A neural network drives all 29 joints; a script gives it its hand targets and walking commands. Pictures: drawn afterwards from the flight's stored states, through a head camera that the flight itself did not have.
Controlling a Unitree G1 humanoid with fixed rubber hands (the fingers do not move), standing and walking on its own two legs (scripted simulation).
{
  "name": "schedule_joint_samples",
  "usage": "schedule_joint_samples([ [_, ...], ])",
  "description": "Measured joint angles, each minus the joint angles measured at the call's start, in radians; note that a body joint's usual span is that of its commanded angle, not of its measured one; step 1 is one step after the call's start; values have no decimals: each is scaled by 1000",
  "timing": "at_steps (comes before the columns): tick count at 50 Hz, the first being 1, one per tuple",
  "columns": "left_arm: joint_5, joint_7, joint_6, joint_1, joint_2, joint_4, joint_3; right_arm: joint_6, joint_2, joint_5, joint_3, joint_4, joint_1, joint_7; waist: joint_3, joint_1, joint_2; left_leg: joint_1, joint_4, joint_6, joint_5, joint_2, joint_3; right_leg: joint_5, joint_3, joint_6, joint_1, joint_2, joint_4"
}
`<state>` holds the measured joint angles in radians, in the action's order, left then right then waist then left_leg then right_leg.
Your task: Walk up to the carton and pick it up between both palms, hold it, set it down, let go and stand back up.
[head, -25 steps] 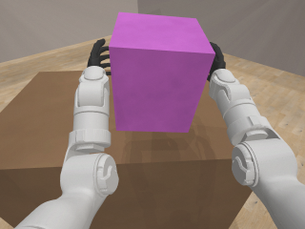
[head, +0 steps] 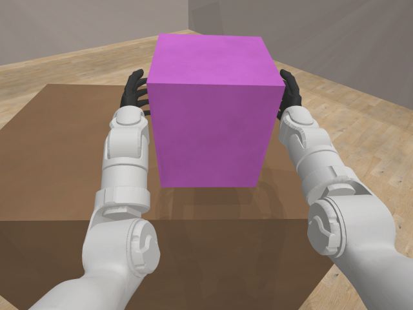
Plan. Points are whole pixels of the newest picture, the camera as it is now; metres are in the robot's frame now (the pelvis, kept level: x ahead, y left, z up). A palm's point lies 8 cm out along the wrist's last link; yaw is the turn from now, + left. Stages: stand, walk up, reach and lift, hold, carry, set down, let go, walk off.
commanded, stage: set down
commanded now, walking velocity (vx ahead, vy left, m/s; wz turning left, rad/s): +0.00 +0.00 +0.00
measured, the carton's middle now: (209, 113) +0.45 -0.01 +0.20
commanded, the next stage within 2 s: none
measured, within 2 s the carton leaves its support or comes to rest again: neither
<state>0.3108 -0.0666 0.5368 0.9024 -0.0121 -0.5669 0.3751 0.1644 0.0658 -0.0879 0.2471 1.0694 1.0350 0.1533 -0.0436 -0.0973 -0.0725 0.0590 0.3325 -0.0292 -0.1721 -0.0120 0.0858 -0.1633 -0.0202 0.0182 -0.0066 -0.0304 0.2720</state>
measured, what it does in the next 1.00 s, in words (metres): stands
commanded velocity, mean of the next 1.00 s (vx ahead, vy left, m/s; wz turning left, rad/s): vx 0.00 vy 0.00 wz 0.00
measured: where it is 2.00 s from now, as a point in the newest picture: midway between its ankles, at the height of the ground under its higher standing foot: outside the picture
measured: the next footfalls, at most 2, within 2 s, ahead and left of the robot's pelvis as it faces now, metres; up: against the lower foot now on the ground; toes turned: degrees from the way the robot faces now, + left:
none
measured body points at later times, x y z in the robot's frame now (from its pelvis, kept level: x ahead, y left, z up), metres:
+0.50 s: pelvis +0.00 -0.01 +0.00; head -0.05 +0.01 +0.45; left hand +0.42 +0.11 +0.21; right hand +0.41 -0.19 +0.21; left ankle +0.01 +0.13 -0.75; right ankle +0.00 -0.11 -0.75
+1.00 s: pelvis +0.01 +0.00 +0.00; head -0.01 +0.01 +0.45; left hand +0.43 +0.11 +0.17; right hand +0.43 -0.19 +0.16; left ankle +0.01 +0.13 -0.75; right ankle +0.00 -0.10 -0.75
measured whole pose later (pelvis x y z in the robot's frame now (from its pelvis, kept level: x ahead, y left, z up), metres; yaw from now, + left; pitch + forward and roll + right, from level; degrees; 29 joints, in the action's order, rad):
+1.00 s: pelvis +0.01 +0.00 +0.00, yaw -3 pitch -1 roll +0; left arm 0.32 -0.13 0.37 0.83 0.10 -0.64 0.41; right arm 0.04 0.08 0.11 0.40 1.09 0.94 0.03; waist -0.05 -0.02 -0.03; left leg 0.13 0.30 -0.03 -0.16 -0.03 0.03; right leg -0.16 -0.02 0.03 -0.12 -0.03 0.29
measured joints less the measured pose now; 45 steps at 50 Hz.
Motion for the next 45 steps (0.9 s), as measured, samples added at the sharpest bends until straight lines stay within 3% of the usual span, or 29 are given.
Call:
schedule_joint_samples([
  [13,-14,-55,-26,-23,51,-3,-24,-29,48,-16,-39,-5,-45,-37,3,28,52,20,7,6,-4,-4,-23,4,12,-4,-28,0,7],
  [31,10,-39,-106,-15,75,-84,64,-64,19,127,89,46,-31,-65,-1,47,39,25,-39,-8,21,-14,-36,3,6,10,-62,-4,18],
  [45,6,-52,-156,-54,97,-72,41,-117,10,173,133,13,-90,-103,5,68,45,63,-31,-2,16,-14,-53,6,5,5,-101,1,19],
])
